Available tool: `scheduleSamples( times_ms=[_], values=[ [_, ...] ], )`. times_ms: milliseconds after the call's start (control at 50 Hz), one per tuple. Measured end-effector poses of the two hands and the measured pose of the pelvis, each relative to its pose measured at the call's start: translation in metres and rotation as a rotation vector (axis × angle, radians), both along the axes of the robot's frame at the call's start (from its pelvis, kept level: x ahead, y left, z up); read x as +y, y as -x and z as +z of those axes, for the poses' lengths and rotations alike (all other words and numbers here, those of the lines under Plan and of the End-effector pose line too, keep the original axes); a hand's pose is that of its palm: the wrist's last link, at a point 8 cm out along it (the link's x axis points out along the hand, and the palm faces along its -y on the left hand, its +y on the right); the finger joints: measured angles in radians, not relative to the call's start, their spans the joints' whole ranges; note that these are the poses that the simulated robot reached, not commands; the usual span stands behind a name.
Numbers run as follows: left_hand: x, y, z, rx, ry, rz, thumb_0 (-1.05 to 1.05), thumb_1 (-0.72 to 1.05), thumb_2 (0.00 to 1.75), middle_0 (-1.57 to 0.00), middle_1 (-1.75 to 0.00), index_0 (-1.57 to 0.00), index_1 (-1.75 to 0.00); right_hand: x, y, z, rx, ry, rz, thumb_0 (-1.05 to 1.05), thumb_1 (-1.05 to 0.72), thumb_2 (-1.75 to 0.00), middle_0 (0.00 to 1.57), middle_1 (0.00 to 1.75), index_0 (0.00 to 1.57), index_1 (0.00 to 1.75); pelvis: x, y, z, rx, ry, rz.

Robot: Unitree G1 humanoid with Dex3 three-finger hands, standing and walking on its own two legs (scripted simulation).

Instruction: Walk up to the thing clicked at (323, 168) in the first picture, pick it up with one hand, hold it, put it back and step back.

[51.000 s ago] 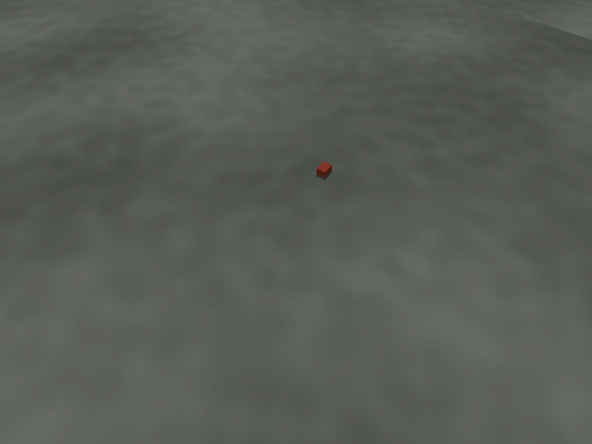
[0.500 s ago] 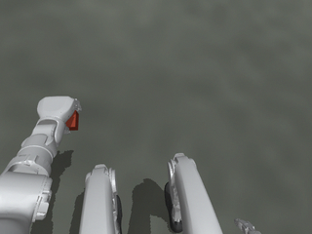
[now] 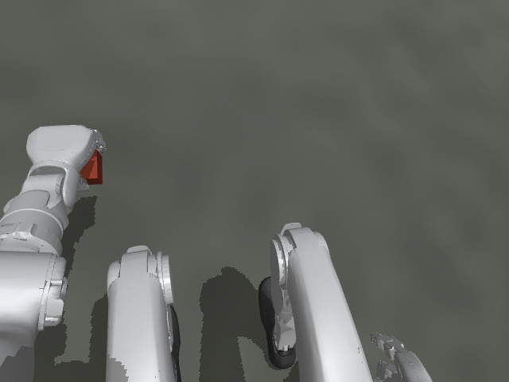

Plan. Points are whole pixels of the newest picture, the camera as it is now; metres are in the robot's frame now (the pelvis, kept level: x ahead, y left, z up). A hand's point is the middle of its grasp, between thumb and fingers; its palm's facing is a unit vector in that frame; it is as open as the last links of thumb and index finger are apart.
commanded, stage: crouch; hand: left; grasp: from above
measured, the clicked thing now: (76, 168) +0.47 +0.25 -0.19
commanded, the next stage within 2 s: lower in 0.58 s
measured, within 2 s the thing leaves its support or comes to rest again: neither
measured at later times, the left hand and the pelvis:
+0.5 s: hand (86, 171) +0.47 +0.24 -0.21, palm faces -0.46 -0.01 -0.89, open 8.0 cm; pelvis -0.01 +0.00 -0.05, yaw -1 degrees
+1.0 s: hand (92, 177) +0.47 +0.24 -0.26, palm faces -0.48 -0.02 -0.88, open 8.0 cm; pelvis +0.00 +0.00 -0.07, yaw -3 degrees
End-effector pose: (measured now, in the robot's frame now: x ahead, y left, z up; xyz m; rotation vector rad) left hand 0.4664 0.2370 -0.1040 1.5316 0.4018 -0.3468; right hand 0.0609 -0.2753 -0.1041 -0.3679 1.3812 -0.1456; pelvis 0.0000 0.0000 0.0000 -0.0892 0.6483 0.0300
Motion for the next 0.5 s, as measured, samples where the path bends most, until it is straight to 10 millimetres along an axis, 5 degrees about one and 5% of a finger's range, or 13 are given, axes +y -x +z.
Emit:
scheduleSamples(
  times_ms=[260, 500],
  values=[
    [-0.002, -0.006, -0.031, 0.0, 0.007, -0.004, 0.0, 0.31, 0.19, -0.92, -0.21, -0.93, -0.19, 0.0, 0.038, -0.027, 0.07, -0.003, -0.018, 0.0, -0.92, -0.9, 0.2, 0.3, 0.2, 0.29, 0.0, 0.008, -0.035, -0.032, 0.006, -0.008],
    [0.0, -0.012, -0.051, -0.003, 0.003, -0.008, 0.0, 0.31, 0.19, -0.92, -0.21, -0.94, -0.19, 0.005, 0.048, -0.043, 0.089, -0.016, 0.001, 0.0, -0.91, -0.9, 0.2, 0.3, 0.21, 0.29, -0.001, 0.008, -0.054, -0.045, 0.015, -0.012]
  ],
)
